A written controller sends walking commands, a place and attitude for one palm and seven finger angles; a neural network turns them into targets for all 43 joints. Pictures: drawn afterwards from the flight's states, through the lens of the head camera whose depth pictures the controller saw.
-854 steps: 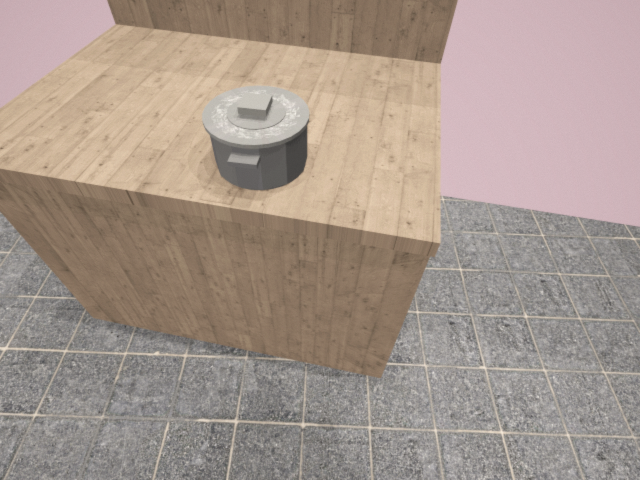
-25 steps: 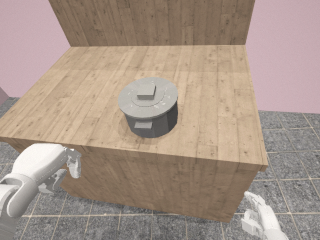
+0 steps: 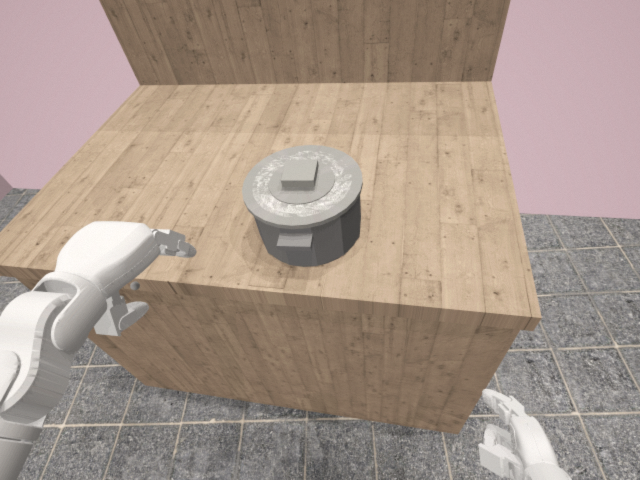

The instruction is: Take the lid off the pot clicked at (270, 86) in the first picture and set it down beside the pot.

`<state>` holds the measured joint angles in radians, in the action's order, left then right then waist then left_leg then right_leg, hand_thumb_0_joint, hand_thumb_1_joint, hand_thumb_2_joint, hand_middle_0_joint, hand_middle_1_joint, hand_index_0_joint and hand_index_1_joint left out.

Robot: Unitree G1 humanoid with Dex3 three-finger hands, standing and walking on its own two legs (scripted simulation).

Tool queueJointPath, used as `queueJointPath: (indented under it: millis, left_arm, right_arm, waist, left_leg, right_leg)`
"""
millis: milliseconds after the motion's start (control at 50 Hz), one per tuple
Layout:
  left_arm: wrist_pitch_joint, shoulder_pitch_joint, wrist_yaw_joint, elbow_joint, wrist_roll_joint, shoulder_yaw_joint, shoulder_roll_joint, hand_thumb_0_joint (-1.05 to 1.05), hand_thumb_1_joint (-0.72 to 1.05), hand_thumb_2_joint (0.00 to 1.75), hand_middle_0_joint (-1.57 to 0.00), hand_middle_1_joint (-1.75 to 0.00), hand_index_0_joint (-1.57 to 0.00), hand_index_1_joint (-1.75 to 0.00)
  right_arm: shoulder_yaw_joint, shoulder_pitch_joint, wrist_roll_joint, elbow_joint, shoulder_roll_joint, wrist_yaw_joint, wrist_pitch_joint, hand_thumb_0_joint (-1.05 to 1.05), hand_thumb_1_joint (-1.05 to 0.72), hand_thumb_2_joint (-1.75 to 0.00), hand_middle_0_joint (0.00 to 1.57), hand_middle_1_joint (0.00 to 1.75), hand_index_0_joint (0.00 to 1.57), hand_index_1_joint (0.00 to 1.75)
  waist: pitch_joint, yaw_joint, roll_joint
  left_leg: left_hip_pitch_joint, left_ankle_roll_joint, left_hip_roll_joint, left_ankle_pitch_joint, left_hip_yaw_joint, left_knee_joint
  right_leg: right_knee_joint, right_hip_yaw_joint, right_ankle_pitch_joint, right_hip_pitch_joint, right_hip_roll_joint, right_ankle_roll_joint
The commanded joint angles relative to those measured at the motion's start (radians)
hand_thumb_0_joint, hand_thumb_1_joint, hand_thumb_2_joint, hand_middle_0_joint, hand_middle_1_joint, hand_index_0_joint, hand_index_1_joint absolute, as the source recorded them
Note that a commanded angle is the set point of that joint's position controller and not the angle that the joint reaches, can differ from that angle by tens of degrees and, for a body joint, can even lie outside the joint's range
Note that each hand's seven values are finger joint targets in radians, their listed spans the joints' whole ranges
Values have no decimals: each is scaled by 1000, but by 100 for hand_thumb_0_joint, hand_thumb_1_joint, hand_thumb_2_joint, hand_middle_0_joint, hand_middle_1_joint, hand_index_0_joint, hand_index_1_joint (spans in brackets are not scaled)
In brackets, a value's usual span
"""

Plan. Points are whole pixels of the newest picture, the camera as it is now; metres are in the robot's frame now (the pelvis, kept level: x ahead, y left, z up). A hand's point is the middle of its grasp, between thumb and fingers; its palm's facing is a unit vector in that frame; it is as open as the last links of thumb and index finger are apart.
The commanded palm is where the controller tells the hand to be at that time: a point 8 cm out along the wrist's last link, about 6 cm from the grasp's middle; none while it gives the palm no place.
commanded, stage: reach forward and open the fingers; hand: left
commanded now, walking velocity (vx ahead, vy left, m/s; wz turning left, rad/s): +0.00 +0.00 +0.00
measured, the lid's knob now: (300, 173) +0.54 +0.09 +0.08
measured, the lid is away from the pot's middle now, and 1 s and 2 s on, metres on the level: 0.00 0.00 0.00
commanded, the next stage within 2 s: move the open hand above the knob in 0.06 s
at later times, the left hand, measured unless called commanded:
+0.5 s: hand (159, 230) +0.35 +0.23 +0.16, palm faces -0.15 -0.05 -0.99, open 10.0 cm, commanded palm +0.33 +0.21 +0.21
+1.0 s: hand (219, 194) +0.41 +0.17 +0.16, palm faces -0.17 +0.02 -0.98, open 10.0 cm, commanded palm +0.39 +0.16 +0.21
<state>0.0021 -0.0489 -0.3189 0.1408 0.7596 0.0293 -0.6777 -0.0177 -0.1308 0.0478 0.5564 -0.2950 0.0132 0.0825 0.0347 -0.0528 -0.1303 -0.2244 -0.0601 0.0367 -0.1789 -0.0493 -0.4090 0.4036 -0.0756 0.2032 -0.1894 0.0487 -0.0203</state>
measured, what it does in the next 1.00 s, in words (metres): stands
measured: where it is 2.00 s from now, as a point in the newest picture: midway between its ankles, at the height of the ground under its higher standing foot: outside the picture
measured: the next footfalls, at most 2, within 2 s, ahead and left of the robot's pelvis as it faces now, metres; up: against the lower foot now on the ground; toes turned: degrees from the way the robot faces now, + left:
none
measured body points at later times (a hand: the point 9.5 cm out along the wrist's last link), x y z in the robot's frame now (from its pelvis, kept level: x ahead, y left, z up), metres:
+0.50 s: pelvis +0.01 +0.00 +0.00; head +0.03 -0.05 +0.45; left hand +0.35 +0.23 +0.21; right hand +0.22 -0.22 -0.11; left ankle +0.03 +0.08 -0.74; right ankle +0.01 -0.13 -0.74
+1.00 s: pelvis +0.01 -0.01 +0.00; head +0.04 -0.06 +0.44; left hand +0.41 +0.16 +0.21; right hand +0.19 -0.25 -0.12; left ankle +0.03 +0.08 -0.74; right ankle +0.01 -0.13 -0.74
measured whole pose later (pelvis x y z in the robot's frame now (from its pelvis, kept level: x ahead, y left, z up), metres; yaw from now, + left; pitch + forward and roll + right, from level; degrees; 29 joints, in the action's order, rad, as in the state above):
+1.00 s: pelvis +0.01 -0.01 +0.00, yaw +0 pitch +1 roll +0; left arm -0.13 -0.61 -0.39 -0.22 0.82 -0.20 -0.59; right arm -0.02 -0.14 0.07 0.59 -0.30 0.02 0.11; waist 0.02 0.00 -0.11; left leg -0.25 -0.05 0.04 -0.21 -0.04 -0.44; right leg 0.47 -0.08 0.26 -0.23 0.05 0.00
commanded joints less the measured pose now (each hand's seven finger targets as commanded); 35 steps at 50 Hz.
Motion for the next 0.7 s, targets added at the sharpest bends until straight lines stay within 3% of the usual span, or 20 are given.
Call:
queueJointPath:
  millis: [0, 20, 80, 100, 160, 200, 220, 240, 300, 320, 360, 400, 440, 500, 540, 580, 600, 620, 660, 680]
  left_arm:
    - [15, -349, 56, 175, 13, 299, -389, 0, -28, 141, -84, -8, -84, -8]
    - [10, -363, 44, 129, 10, 258, -352, 0, -28, 141, -84, -8, -84, -8]
    - [-32, -315, 22, 28, -26, 168, -231, 0, -28, 142, -84, -8, -84, -8]
    - [-50, -276, 14, 0, -36, 144, -183, 0, -28, 142, -84, -8, -84, -8]
    - [-69, -375, -16, 119, -18, 50, -155, 0, -29, 144, -84, -8, -84, -8]
    - [-70, -456, -7, 182, -3, 58, -176, 0, -29, 144, -84, -8, -84, -8]
    - [-65, -553, -12, 196, 21, 100, -265, 0, -29, 144, -84, -8, -84, -8]
    - [-64, -567, -5, 159, 35, 154, -324, 0, -29, 144, -84, -8, -84, -8]
    - [-86, -632, 4, 86, 55, 206, -373, 0, -29, 144, -84, -8, -84, -8]
    - [-102, -684, -10, 23, 68, 141, -325, 0, -29, 144, -84, -8, -84, -8]
    - [-121, -596, -16, -29, 35, 95, -232, 0, -29, 144, -84, -8, -84, -8]
    - [-132, -477, -36, -12, 4, 20, -111, 0, -29, 144, -84, -8, -84, -8]
    - [-133, -477, -65, 70, 4, -64, -46, 0, -29, 144, -84, -8, -84, -8]
    - [-142, -603, -51, 65, 32, -14, -128, 0, -29, 144, -84, -8, -84, -8]
    - [-137, -802, -36, 46, 81, 69, -276, 0, -29, 144, -84, -8, -84, -8]
    - [-135, -883, -18, 20, 104, 117, -340, 0, -29, 144, -84, -8, -84, -8]
    - [-131, -863, -4, 20, 86, 160, -362, 0, -29, 144, -84, -8, -84, -8]
    - [-137, -865, -11, -25, 87, 98, -296, 0, -29, 144, -84, -8, -84, -8]
    - [-147, -755, -14, -111, 50, 40, -188, 0, -29, 144, -84, -8, -84, -8]
    - [-165, -694, -25, -181, 36, -42, -86, 0, -29, 144, -84, -8, -84, -8]
  right_arm:
    - [38, 136, -2, -166, -98, -14, -65, 0, -90, -90, 20, 30, 20, 30]
    - [30, 139, -5, -155, -86, -14, -60, 0, -90, -90, 20, 30, 20, 30]
    - [38, 128, 6, -162, -103, -3, -43, 0, -90, -90, 20, 30, 20, 30]
    - [43, 125, 17, -172, -106, 5, -44, 0, -90, -90, 20, 30, 20, 30]
    - [39, 155, 13, -192, -102, 9, -38, 0, -90, -90, 20, 30, 20, 30]
    - [37, 164, 15, -203, -99, 9, -57, 0, -90, -90, 20, 30, 20, 30]
    - [30, 154, 6, -181, -97, 1, -54, 0, -90, -90, 20, 30, 20, 30]
    - [38, 142, 2, -162, -104, -6, -57, 0, -90, -90, 20, 30, 20, 30]
    - [34, 119, 2, -145, -112, -8, -53, 0, -90, -90, 20, 30, 20, 30]
    - [21, 138, 1, -133, -95, -6, -42, 0, -90, -90, 20, 30, 20, 30]
    - [34, 118, 7, -141, -100, 6, -39, 0, -90, -90, 20, 30, 20, 30]
    - [40, 131, 16, -172, -101, 29, -43, 0, -90, -90, 20, 30, 20, 30]
    - [40, 149, 14, -185, -91, 45, -30, 0, -90, -90, 20, 30, 20, 30]
    - [39, 150, 19, -177, -108, 38, -16, 0, -90, -90, 20, 30, 20, 30]
    - [34, 143, 10, -149, -107, 16, -14, 0, -90, -90, 20, 30, 20, 30]
    - [27, 128, 6, -133, -98, 3, -26, 0, -90, -90, 20, 30, 20, 30]
    - [30, 116, 5, -136, -106, 6, -31, 0, -90, -90, 20, 30, 20, 30]
    - [17, 129, 4, -135, -81, 7, -31, 0, -90, -90, 20, 30, 20, 30]
    - [28, 112, 12, -135, -87, 17, -28, 0, -90, -90, 20, 30, 20, 30]
    - [27, 113, 18, -137, -86, 24, -24, 0, -90, -90, 20, 30, 20, 30]
  waist:
    - [-297, -8, 8]
    - [-298, -8, 20]
    - [-193, 4, 67]
    - [-187, 14, 84]
    - [-234, 17, 63]
    - [-284, 27, 30]
    - [-331, 16, 49]
    - [-324, 12, 30]
    - [-348, 16, 9]
    - [-339, 18, 17]
    - [-301, 14, 71]
    - [-318, 16, 63]
    - [-336, 17, 87]
    - [-284, 44, 133]
    - [-298, 36, 109]
    - [-374, 18, 62]
    - [-401, 16, 24]
    - [-422, 13, 38]
    - [-375, 17, 65]
    - [-325, 27, 92]
  left_leg:
    - [149, 15, -15, 170, 100, 38]
    - [132, 19, -14, 166, 96, 54]
    - [96, 26, -16, 131, 89, 59]
    - [105, 23, -14, 142, 87, 39]
    - [121, 22, -13, 134, 88, 53]
    - [168, 17, -13, 152, 106, 28]
    - [164, 18, -14, 154, 111, 49]
    - [163, 18, -17, 170, 114, 42]
    - [173, 20, -5, 230, 121, 15]
    - [157, 26, -5, 234, 120, 36]
    - [144, 27, -6, 249, 113, 25]
    - [168, 22, -2, 326, 109, -9]
    - [179, 24, -7, 341, 99, 2]
    - [142, 18, -11, 206, 95, 3]
    - [126, 18, -5, 163, 96, 25]
    - [142, 17, 5, 212, 107, 17]
    - [166, 14, 5, 250, 109, -4]
    - [161, 19, 9, 277, 104, 8]
    - [146, 22, 6, 282, 93, 3]
    - [123, 25, 9, 259, 85, -1]
  right_leg:
    - [-28, 22, -88, 48, -52, 48]
    - [-33, 11, -82, 45, -45, 43]
    - [-40, -1, -71, -13, -49, 38]
    - [-32, 3, -85, -23, -58, 41]
    - [-33, 4, -78, -13, -49, 35]
    - [-15, 14, -78, -10, -57, 43]
    - [-22, 9, -77, 20, -51, 40]
    - [-17, 16, -88, 25, -51, 45]
    - [1, 17, -138, 38, -54, 56]
    - [0, 8, -132, 31, -51, 54]
    - [3, 3, -158, 16, -50, 51]
    - [21, 8, -209, 10, -50, 52]
    - [12, 3, -209, 13, -45, 42]
    - [6, 5, -149, -11, -56, 47]
    - [3, 13, -115, 8, -50, 49]
    - [23, 20, -154, 48, -46, 56]
    - [29, 24, -186, 58, -48, 62]
    - [34, 19, -198, 75, -46, 59]
    - [33, 15, -216, 48, -43, 53]
    - [33, 9, -213, 17, -45, 50]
